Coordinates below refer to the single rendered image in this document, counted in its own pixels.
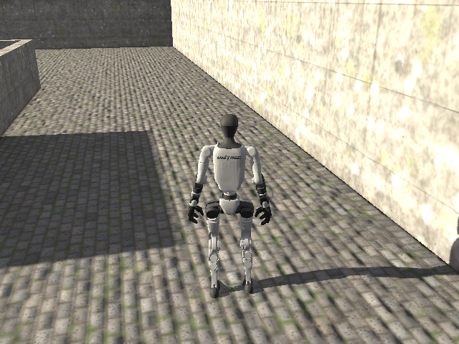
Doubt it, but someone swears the right robot hand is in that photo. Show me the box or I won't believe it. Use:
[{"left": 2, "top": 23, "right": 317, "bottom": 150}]
[{"left": 255, "top": 206, "right": 272, "bottom": 225}]

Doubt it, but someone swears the robot right forearm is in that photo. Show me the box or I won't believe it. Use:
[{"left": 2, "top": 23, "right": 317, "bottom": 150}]
[{"left": 256, "top": 174, "right": 270, "bottom": 208}]

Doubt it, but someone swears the robot head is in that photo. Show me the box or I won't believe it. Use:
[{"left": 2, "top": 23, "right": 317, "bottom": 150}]
[{"left": 217, "top": 114, "right": 242, "bottom": 149}]

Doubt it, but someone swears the right robot upper arm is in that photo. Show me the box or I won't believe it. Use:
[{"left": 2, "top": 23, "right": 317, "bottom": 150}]
[{"left": 245, "top": 145, "right": 263, "bottom": 185}]

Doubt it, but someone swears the left robot shin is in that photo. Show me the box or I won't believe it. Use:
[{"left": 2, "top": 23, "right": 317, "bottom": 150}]
[{"left": 209, "top": 239, "right": 219, "bottom": 288}]

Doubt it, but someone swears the robot left forearm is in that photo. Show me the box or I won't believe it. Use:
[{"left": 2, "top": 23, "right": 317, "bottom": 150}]
[{"left": 189, "top": 173, "right": 203, "bottom": 206}]

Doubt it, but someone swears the left robot hand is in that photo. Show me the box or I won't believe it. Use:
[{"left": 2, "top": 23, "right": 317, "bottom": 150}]
[{"left": 187, "top": 205, "right": 204, "bottom": 224}]

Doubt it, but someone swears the left robot upper arm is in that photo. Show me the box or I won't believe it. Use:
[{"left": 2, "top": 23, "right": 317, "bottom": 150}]
[{"left": 196, "top": 145, "right": 214, "bottom": 184}]

